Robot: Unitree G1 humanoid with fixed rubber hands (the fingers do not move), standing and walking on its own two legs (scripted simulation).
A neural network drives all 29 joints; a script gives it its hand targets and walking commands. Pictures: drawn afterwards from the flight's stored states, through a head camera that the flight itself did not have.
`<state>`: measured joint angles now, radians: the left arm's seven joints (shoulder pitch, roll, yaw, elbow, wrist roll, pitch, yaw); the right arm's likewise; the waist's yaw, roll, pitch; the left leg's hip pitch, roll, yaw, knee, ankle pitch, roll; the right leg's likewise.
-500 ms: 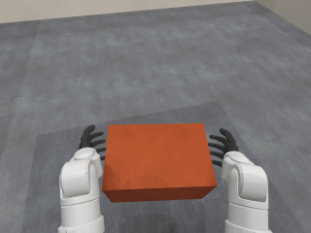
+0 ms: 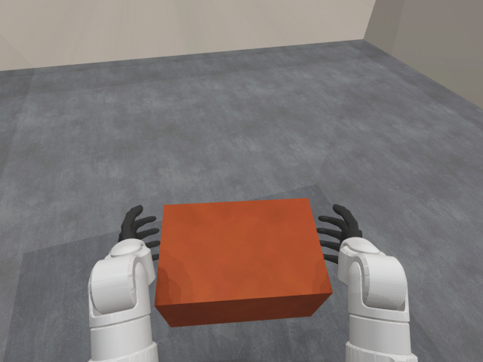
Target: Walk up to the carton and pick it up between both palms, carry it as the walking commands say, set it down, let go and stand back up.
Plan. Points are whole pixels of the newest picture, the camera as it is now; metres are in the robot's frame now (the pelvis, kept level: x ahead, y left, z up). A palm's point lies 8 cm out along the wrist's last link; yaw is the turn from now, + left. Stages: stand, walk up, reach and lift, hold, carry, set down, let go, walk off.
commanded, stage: carry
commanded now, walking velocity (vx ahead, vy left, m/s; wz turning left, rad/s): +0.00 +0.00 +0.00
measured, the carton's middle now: (239, 262) +0.30 +0.01 +0.00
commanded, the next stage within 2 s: none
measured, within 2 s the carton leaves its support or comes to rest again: neither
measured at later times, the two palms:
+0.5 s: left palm (151, 261) +0.25 +0.15 +0.09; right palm (375, 272) +0.24 -0.19 +0.08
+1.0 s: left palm (160, 277) +0.22 +0.13 +0.09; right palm (392, 285) +0.22 -0.20 +0.08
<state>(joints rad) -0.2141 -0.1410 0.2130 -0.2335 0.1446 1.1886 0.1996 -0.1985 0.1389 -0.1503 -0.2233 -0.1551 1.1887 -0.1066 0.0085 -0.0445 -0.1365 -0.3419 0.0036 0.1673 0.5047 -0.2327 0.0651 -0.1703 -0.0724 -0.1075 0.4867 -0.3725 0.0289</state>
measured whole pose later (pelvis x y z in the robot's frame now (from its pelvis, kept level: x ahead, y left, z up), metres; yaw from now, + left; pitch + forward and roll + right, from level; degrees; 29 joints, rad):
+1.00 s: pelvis -0.05 -0.04 +0.00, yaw +0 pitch +2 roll +0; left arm -0.21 -0.14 0.21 -0.20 0.14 1.17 0.19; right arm -0.19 0.14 -0.15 -0.23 -0.15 1.20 -0.13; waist -0.01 0.01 -0.11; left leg -0.38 0.07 0.14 0.50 -0.15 0.01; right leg -0.22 -0.02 -0.15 0.53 -0.34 -0.04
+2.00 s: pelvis -0.05 -0.04 +0.00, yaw -1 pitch +2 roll +0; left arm -0.21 -0.14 0.21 -0.13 0.16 1.09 0.18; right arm -0.19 0.14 -0.15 -0.16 -0.17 1.12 -0.10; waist -0.01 0.00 -0.10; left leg -0.38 0.08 0.15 0.51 -0.15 0.01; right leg -0.23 -0.02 -0.14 0.54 -0.34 -0.03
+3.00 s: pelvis -0.04 -0.04 +0.00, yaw -1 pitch +2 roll +0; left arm -0.14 -0.13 0.21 -0.08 0.19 0.97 0.06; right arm -0.13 0.13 -0.16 -0.10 -0.19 0.97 -0.05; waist -0.01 0.00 -0.11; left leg -0.37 0.07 0.15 0.52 -0.18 0.01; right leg -0.22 -0.03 -0.14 0.55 -0.36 -0.02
